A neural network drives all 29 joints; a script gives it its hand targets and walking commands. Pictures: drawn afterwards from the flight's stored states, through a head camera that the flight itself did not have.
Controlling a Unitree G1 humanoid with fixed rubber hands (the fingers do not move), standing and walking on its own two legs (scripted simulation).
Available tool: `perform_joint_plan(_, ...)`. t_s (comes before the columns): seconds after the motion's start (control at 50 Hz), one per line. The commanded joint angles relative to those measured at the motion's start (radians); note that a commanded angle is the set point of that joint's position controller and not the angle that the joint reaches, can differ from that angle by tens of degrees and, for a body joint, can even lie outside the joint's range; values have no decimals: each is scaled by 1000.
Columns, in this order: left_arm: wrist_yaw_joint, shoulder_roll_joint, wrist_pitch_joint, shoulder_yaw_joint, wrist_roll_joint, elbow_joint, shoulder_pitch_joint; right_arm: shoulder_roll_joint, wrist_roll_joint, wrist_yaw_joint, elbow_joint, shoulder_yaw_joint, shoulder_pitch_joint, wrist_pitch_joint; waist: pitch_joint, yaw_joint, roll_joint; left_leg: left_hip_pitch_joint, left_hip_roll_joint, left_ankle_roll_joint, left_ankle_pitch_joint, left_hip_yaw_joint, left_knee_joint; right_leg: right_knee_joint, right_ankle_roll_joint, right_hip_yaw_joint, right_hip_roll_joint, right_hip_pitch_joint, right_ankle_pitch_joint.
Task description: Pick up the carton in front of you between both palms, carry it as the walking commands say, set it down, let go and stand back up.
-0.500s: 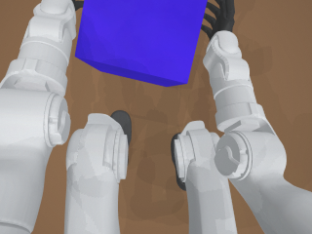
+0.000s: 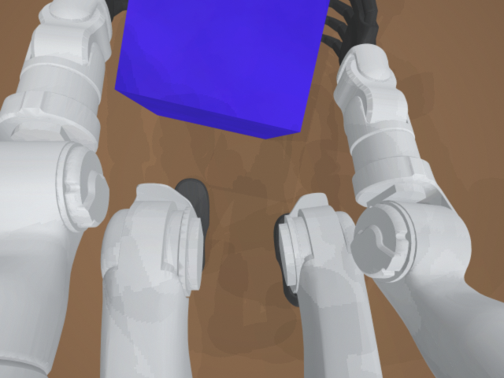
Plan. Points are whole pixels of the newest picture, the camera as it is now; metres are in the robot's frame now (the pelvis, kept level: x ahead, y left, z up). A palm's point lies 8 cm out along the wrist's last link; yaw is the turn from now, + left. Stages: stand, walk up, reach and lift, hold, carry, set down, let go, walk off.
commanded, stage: set down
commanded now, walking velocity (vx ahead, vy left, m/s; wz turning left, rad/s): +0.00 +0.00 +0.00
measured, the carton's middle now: (225, 54) +0.50 +0.09 -0.24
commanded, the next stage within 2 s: let go in 1.34 s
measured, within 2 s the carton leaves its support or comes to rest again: neither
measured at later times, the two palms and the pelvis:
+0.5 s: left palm out of the picture +0.53 +0.29 -0.12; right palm (383, 41) +0.52 -0.09 -0.12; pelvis +0.01 +0.00 +0.02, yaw +1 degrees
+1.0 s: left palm out of the picture +0.52 +0.30 +0.03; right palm out of the picture +0.52 -0.09 +0.04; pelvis +0.02 +0.01 +0.15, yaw +2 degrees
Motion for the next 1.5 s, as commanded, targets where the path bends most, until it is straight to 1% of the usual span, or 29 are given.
perform_joint_plan(0.0, -59, -197, -37, -20, -24, -4, -197, 191, 20, 70, 16, 159, -297, 2, -785, 45, 51, 625, -29, 14, -11, -37, -132, -218, -15, -38, -55, 117, 57)
perform_joint_plan(0.04, 33, 165, -79, 26, -35, 7, -119, -132, 72, -15, 6, 146, -173, -28, -809, 45, 66, 650, -10, 0, -5, -31, -129, -215, 5, -43, -82, 157, 71)
perform_joint_plan(0.06, 62, 216, -99, 10, -59, 4, -148, -158, 108, -40, 7, 164, -175, -41, -841, 40, 69, 664, -4, -3, 22, -32, -128, -214, 10, -45, -89, 169, 100)
perform_joint_plan(0.1, 84, 249, -132, -18, -122, -40, -198, -184, 170, -56, 12, 193, -189, -61, -886, 25, 83, 707, 6, -3, 94, -45, -128, -209, 12, -48, -99, 167, 150)
perform_joint_plan(0.16, 78, 267, -158, -72, -197, -118, -243, -198, 236, -57, -40, 259, -206, -80, -991, 18, 108, 788, 12, 0, 212, -52, -104, -199, 11, -44, -110, 196, 227)
perform_joint_plan(0.2, 70, 274, -162, -107, -248, -155, -245, -199, 279, -61, -82, 300, -210, -86, -1072, 17, 123, 840, 17, -2, 256, -52, -94, -195, 10, -46, -117, 235, 261)
perform_joint_plan(0.22, 69, 267, -164, -121, -276, -181, -212, -208, 292, -66, -105, 311, -204, -93, -1108, 25, 139, 811, 17, -6, 226, -45, -103, -181, 3, -49, -118, 295, 261)
perform_joint_plan(0.24, 63, 285, -159, -144, -295, -180, -229, -200, 303, -70, -133, 323, -202, -86, -1142, 10, 123, 867, 21, -5, 247, -52, -103, -194, 10, -55, -123, 291, 268)
perform_joint_plan(0.28, 54, 289, -144, -149, -317, -204, -206, -199, 311, -80, -183, 333, -167, -74, -1207, 7, 140, 974, 15, -7, 306, -50, -91, -207, 12, -64, -122, 277, 270)
perform_joint_plan(0.32, 48, 295, -127, -138, -314, -229, -172, -201, 306, -93, -240, 331, -133, -60, -1280, 8, 156, 1061, 10, -7, 339, -45, -88, -217, 13, -72, -119, 282, 270)
perform_joint_plan(0.34, 46, 301, -116, -129, -305, -242, -159, -200, 301, -100, -270, 324, -120, -51, -1310, 8, 165, 1093, 7, -7, 335, -41, -96, -226, 13, -76, -116, 285, 261)
perform_joint_plan(0.38, 44, 305, -94, -108, -277, -278, -134, -191, 285, -115, -332, 306, -92, -32, -1360, 9, 186, 1147, -1, -7, 311, -28, -122, -252, 9, -82, -108, 296, 237)
perform_joint_plan(0.44, 44, 299, -53, -67, -228, -368, -104, -164, 258, -136, -421, 279, -55, 3, -1420, 13, 215, 1201, -19, -9, 262, -3, -181, -311, 1, -86, -91, 344, 205)
perform_joint_plan(0.46, 42, 295, -37, -54, -213, -387, -94, -155, 249, -143, -436, 271, -44, 17, -1415, 11, 219, 1204, -25, -9, 240, 4, -206, -335, -1, -86, -87, 358, 190)
perform_joint_plan(0.5, 36, 277, -11, -34, -191, -394, -76, -138, 226, -150, -428, 250, -20, 42, -1341, -1, 219, 1163, -33, -11, 183, 13, -256, -386, -3, -81, -85, 358, 148)
perform_joint_plan(0.56, 20, 233, -2, -16, -165, -366, -50, -114, 182, -142, -367, 208, 15, 52, -1189, -29, 214, 1065, -35, -14, 135, 11, -317, -445, -4, -71, -91, 315, 116)
perform_joint_plan(0.6, 10, 209, -8, -10, -150, -350, -32, -100, 159, -131, -338, 186, 33, 45, -1142, -42, 209, 1035, -37, -16, 145, 5, -349, -477, -1, -67, -92, 298, 129)
perform_joint_plan(0.64, 4, 195, -13, -5, -136, -334, -20, -93, 147, -120, -323, 174, 43, 36, -1135, -47, 208, 1031, -40, -17, 163, 2, -378, -505, 2, -68, -92, 296, 149)
perform_joint_plan(0.72, 0, 184, -16, 7, -107, -321, 5, -81, 144, -105, -326, 171, 63, 28, -1174, -40, 210, 1070, -48, -20, 180, 3, -440, -560, 9, -75, -89, 317, 171)
perform_joint_plan(0.78, 0, 188, -11, 18, -90, -341, 21, -76, 151, -100, -356, 179, 85, 28, -1237, -34, 217, 1136, -53, -22, 197, 7, -487, -603, 14, -81, -87, 349, 184)
perform_joint_plan(0.86, 1, 197, 3, 30, -79, -407, 41, -81, 161, -101, -424, 189, 123, 35, -1335, -31, 231, 1269, -60, -23, 251, 13, -548, -667, 19, -87, -85, 397, 209)
perform_joint_plan(0.94, -4, 200, 24, 34, -80, -482, 58, -94, 173, -100, -496, 199, 156, 49, -1408, -39, 246, 1416, -67, -24, 312, 9, -612, -738, 20, -90, -85, 440, 234)
perform_joint_plan(1.0, -9, 189, 37, 30, -83, -511, 73, -97, 177, -96, -520, 200, 180, 59, -1413, -49, 255, 1497, -70, -25, 331, -2, -668, -793, 19, -88, -89, 458, 241)
perform_joint_plan(1.14, -19, 143, 42, 32, -65, -483, 129, -87, 158, -73, -482, 173, 252, 55, -1323, -75, 258, 1593, -69, -29, 339, -30, -809, -928, 17, -75, -108, 488, 253)
perform_joint_plan(1.3, -19, 102, 19, 55, -22, -435, 180, -73, 122, -40, -444, 142, 307, 28, -1244, -83, 240, 1681, -64, -28, 378, -49, -961, -1089, 15, -59, -128, 579, 302)
perform_joint_plan(1.32, -17, 93, 15, 58, -15, -428, 193, -72, 115, -35, -438, 139, 319, 24, -1237, -83, 237, 1692, -64, -29, 379, -52, -979, -1105, 14, -57, -130, 592, 305)
perform_joint_plan(1.36, -11, 86, 8, 74, 5, -422, 222, -72, 105, -25, -436, 145, 339, 16, -1235, -72, 231, 1724, -62, -29, 389, -55, -1015, -1140, 14, -53, -133, 625, 310)
perform_joint_plan(1.4, 2, 68, 3, 85, 26, -435, 277, -81, 90, -12, -439, 152, 393, 8, -1263, -66, 231, 1795, -60, -31, 427, -61, -1049, -1173, 11, -53, -135, 662, 323)
perform_joint_plan(1.48, 40, 9, -2, 96, 56, -524, 455, -119, 55, 28, -474, 183, 557, -14, -1318, -55, 230, 1982, -53, -36, 521, -78, -1122, -1240, -6, -51, -137, 741, 340)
